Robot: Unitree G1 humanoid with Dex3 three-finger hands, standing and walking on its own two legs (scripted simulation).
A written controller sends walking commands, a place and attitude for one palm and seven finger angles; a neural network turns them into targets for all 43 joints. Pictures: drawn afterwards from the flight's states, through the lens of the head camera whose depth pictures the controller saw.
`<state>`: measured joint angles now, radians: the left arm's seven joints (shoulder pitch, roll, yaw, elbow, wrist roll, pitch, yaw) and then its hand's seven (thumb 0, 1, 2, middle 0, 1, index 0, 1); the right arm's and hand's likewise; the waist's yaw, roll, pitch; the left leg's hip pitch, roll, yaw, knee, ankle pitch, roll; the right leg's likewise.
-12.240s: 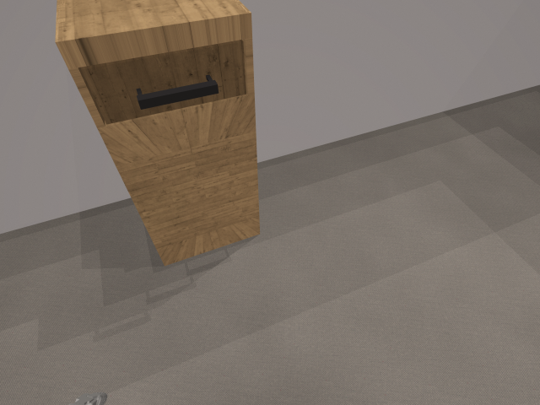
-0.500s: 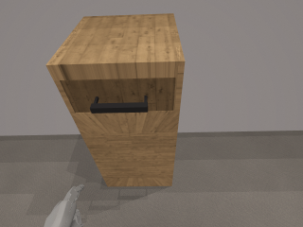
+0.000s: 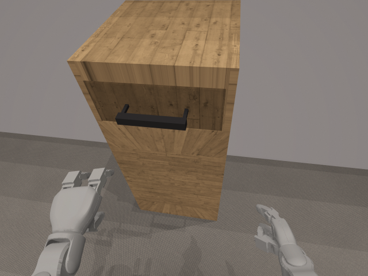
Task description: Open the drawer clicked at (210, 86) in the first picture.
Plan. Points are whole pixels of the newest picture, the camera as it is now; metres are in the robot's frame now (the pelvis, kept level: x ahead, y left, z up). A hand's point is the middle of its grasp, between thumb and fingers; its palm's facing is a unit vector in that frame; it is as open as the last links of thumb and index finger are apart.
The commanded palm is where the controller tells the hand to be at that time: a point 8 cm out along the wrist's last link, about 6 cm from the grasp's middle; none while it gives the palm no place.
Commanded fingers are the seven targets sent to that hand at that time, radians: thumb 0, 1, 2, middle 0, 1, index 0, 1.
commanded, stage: raise the hand with hooked fingers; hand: left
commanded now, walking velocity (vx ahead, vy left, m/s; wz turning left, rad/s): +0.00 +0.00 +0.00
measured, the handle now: (153, 115) +0.50 +0.18 +0.05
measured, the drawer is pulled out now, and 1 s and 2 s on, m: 0.00 0.00 0.00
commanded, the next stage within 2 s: move the hooked fingers above the handle in 1.20 s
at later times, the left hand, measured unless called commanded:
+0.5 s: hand (94, 157) +0.30 +0.24 +0.11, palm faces +0.13 -0.10 -0.99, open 13.0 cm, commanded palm +0.27 +0.25 +0.17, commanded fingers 0.00 -0.50 0.30 -0.30 -1.20 -0.30 -1.20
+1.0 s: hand (66, 128) +0.32 +0.29 +0.17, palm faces +0.06 -0.06 -1.00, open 13.8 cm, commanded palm +0.29 +0.29 +0.23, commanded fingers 0.00 -0.50 0.30 -0.30 -1.20 -0.30 -1.20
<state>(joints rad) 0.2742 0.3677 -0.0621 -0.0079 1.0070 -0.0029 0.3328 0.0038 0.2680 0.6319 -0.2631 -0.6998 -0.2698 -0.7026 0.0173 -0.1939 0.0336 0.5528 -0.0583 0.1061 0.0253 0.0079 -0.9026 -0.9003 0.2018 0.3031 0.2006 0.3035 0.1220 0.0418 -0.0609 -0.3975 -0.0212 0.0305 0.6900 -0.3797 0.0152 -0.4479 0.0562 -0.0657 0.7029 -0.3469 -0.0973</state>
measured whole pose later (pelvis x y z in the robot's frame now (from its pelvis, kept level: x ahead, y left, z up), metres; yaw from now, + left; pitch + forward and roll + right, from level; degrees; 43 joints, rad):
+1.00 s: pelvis +0.00 +0.06 +0.03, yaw -2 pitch -1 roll +0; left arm -0.19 0.54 -0.03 -0.02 0.87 0.08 -0.11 0.00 -0.49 0.30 -0.31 -1.20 -0.32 -1.20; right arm 0.14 -0.26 0.03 0.60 0.02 0.15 0.02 0.01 -0.90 -0.90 0.20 0.30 0.20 0.30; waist 0.09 0.10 0.02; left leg -0.15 -0.10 -0.02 0.39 -0.23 0.09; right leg -0.21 0.01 0.01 0.42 -0.20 -0.01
